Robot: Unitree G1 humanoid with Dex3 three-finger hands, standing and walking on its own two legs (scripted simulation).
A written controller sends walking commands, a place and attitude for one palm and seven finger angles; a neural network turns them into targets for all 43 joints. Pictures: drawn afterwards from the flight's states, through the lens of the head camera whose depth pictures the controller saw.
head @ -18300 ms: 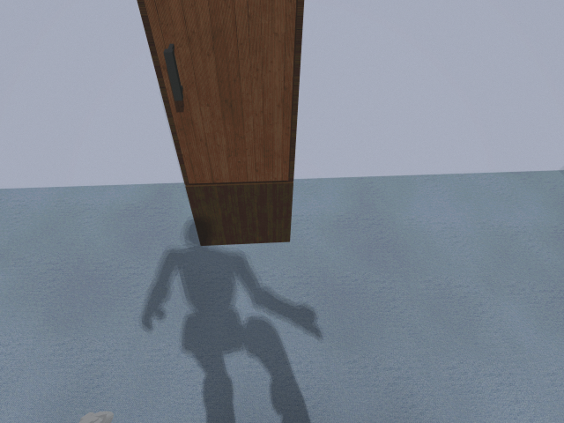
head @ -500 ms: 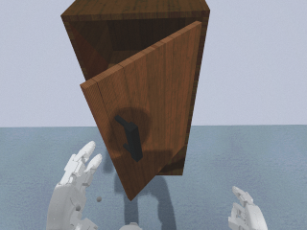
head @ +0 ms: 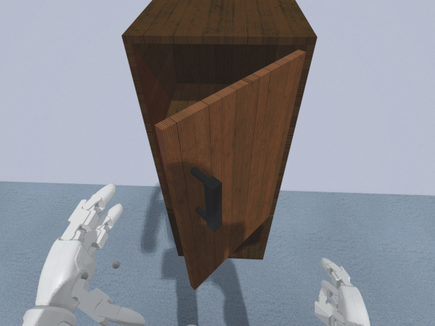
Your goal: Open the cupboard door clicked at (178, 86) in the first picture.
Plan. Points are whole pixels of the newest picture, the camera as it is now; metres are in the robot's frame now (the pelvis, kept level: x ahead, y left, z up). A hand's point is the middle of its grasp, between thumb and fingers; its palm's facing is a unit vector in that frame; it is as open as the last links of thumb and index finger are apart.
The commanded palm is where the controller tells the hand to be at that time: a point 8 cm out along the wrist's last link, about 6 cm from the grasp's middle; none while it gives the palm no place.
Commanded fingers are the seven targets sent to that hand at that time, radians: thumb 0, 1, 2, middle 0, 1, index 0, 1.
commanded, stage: draw the hand back to the body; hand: left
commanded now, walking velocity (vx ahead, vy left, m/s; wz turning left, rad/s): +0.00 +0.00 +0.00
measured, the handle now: (206, 199) +0.32 +0.06 +0.09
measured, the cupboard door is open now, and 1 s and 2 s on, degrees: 48 48 48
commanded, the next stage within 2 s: step back with the hand held close in 1.04 s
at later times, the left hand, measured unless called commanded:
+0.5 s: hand (53, 216) +0.22 +0.26 +0.17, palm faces +0.32 -0.87 -0.37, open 11.0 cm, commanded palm +0.17 +0.31 +0.20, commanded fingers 0.00 0.65 0.80 -0.19 -0.30 -0.19 -0.30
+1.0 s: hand (57, 204) +0.23 +0.25 +0.18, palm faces +0.40 -0.83 -0.39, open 7.5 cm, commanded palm +0.18 +0.29 +0.21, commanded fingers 0.00 0.90 0.90 -0.20 -0.30 -0.20 -0.30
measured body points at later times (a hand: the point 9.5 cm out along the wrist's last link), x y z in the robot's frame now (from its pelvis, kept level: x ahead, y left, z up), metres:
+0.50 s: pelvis +0.02 +0.03 +0.04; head +0.01 +0.02 +0.49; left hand +0.19 +0.30 +0.19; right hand +0.20 -0.19 -0.04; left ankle +0.08 +0.10 -0.70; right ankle -0.05 -0.10 -0.70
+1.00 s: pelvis +0.03 +0.00 +0.04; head +0.02 -0.02 +0.49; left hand +0.20 +0.29 +0.21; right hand +0.21 -0.23 -0.05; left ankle +0.08 +0.10 -0.70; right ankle -0.05 -0.10 -0.70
